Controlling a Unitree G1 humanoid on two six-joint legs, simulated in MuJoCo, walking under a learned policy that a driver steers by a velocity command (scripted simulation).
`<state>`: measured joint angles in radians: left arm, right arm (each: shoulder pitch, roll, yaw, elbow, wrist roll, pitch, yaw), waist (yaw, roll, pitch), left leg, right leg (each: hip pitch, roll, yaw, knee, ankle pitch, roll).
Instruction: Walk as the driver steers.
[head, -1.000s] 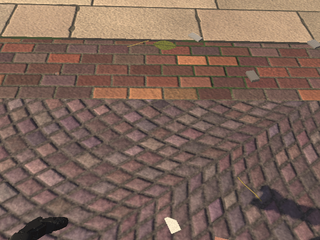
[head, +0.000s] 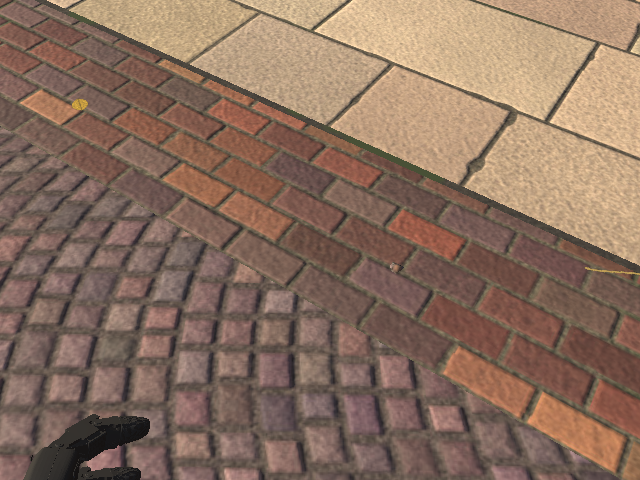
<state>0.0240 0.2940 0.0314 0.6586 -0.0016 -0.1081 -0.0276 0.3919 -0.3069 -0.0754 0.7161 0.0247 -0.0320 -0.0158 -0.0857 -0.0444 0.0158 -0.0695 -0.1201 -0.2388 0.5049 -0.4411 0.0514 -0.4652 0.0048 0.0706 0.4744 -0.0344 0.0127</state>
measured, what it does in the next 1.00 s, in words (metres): walks ahead, turning left: left foot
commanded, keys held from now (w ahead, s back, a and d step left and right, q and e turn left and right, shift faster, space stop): w+q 0.62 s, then w+e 0.38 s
